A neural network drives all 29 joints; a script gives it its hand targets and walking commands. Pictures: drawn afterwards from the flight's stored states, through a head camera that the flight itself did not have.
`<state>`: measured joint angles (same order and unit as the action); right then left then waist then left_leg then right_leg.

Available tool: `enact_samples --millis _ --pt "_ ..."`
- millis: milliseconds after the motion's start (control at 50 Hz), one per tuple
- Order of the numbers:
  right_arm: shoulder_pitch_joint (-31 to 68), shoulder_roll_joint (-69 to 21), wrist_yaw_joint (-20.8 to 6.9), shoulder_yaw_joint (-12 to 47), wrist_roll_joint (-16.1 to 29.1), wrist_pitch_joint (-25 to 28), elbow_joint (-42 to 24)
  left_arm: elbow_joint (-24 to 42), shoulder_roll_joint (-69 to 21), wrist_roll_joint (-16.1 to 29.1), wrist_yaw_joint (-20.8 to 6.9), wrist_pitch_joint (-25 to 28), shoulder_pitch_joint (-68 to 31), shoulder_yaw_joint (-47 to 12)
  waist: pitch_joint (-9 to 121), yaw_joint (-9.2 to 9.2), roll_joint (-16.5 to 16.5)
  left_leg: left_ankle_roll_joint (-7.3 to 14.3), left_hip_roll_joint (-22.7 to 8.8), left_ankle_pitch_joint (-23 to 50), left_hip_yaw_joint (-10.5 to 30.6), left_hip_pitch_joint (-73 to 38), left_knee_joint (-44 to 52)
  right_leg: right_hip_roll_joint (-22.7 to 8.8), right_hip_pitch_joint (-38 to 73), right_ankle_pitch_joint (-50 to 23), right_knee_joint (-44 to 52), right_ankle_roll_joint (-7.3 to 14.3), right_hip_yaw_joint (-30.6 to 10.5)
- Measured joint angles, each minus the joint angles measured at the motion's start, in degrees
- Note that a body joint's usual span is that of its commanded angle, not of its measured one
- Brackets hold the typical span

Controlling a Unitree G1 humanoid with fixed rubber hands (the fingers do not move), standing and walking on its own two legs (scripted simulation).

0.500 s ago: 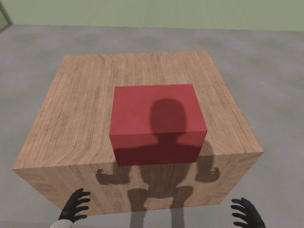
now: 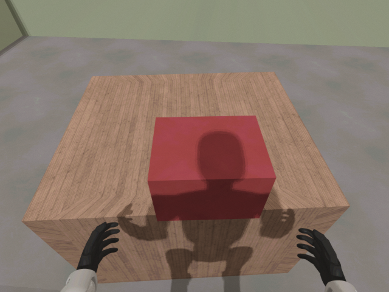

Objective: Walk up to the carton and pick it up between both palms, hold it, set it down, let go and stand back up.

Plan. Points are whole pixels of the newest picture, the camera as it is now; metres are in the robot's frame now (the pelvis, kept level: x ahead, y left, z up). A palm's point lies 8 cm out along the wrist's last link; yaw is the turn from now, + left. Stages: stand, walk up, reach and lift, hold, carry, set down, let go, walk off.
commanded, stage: reach and lift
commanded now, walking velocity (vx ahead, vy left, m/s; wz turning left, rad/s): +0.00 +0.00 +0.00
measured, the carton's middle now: (207, 167) +0.46 -0.01 -0.04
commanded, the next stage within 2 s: none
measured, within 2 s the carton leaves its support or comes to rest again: neither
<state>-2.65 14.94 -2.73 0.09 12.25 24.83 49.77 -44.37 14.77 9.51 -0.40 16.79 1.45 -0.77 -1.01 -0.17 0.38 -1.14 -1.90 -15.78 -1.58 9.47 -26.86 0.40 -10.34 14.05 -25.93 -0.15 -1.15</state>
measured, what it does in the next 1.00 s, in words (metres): stands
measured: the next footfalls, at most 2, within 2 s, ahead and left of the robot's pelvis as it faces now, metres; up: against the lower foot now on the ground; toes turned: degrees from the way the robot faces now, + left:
none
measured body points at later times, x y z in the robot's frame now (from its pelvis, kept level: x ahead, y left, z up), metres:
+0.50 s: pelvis -0.02 -0.01 -0.02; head -0.01 -0.01 +0.43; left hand +0.27 +0.24 -0.03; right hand +0.27 -0.25 -0.03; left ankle -0.01 +0.13 -0.74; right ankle +0.00 -0.12 -0.74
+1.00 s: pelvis -0.02 -0.01 -0.01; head -0.01 +0.00 +0.44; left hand +0.35 +0.23 +0.03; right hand +0.35 -0.25 +0.03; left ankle -0.01 +0.13 -0.74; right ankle +0.00 -0.12 -0.74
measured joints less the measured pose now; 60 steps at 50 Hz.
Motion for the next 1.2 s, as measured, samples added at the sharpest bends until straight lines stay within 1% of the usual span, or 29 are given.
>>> enact_samples --millis 40,220,340,420,540,700,780,860,940,1100,1200 --pt "0.86 0.22 -0.2 0.43 1.01 1.13 0.92 -0.56 -0.07 0.63 0.2 1.59 -0.62 -0.47 0.35 -0.08 -0.19 -0.03 -0.01 -0.29 0.07 0.82 -0.73 0.0 -0.8 0.32 -0.73 0.01 0.05" --pt "5.07 1.06 -0.06 2.89 4.64 5.33 3.63 -4.57 0.21 3.1 -0.45 7.33 -4.58 -0.94 1.94 -0.15 -0.6 -0.14 -0.08 -1.39 0.33 5.0 -4.27 0.06 -5.1 1.65 -4.63 0.05 0.25" --pt "8.49 1.31 -0.14 4.44 6.61 6.08 4.7 -7.3 0.89 5.72 -0.5 10.11 -7.86 -2.31 3.12 0.08 -0.48 -0.27 -0.06 -1.95 0.63 8.37 -6.79 0.03 -8.54 2.48 -7.49 0.18 0.49" --pt "11.43 1.65 0.07 5.16 7.71 5.28 5.72 -10.16 1.38 7.33 -0.55 10.68 -11.06 -3.47 4.12 0.06 -0.36 -0.28 -0.09 -2.19 0.67 10.9 -8.35 0.07 -11.15 2.79 -9.2 0.22 0.5" --pt "17.13 2.64 0.58 6.31 9.67 1.81 7.38 -13.28 2.59 9.28 -0.33 8.75 -17.04 -4.51 5.94 0.21 0.04 -0.33 -0.11 -2.25 0.74 14.06 -9.82 0.1 -14.36 2.91 -10.78 0.28 0.53" --pt "23.19 4.26 0.97 7.86 12.1 -2.41 9.86 -14.23 3.45 8.95 -0.87 3.58 -23.52 -4.22 7.3 0.24 -0.01 -0.41 -0.45 -1.35 0.82 14.76 -8.8 0.44 -14.73 1.58 -8.99 0.32 0.59" --pt "25.55 5.14 0.86 7.87 12.24 -4.74 9.93 -15.23 3.72 9.29 -0.52 1.09 -26.91 -4.41 7.47 0.11 -0.04 -0.34 -0.52 -0.63 0.75 14.74 -7.77 0.52 -14.64 0.72 -7.76 0.32 0.54" --pt "28.65 5.63 0.82 8.2 12.39 -7.04 10.57 -17.66 3.99 9.67 -0.45 -0.52 -30.86 -4.7 7.94 0.04 0.08 -0.26 -0.54 -0.04 0.69 15.48 -7.12 0.55 -15.4 0.09 -7.09 0.3 0.49" --pt "31.81 5.87 0.99 8.51 12.82 -8.42 12.07 -19.39 3.93 9.51 -0.29 -1.77 -33.96 -4.93 8.22 -0.06 0.03 -0.32 -0.61 0.45 0.85 16.15 -6.56 0.62 -15.86 -0.5 -6.22 0.33 0.64" --pt "37.34 7.11 1.27 8.9 13.97 -10.87 14.45 -20.69 4.0 9.65 -0.26 -4.81 -38.84 -4.99 9.43 -0.24 -0.27 -0.46 -0.85 0.99 1.34 18.02 -6.1 0.85 -17.18 -1.41 -4.86 0.36 1.12" --pt "40.87 8.46 1.02 10.16 15.7 -12.63 15.98 -22.42 4.82 10.38 0.1 -6.24 -42.69 -5.34 10.58 -0.43 -0.19 -0.5 -0.93 1.25 1.39 19.43 -5.93 0.94 -18.53 -1.71 -4.58 0.38 1.17"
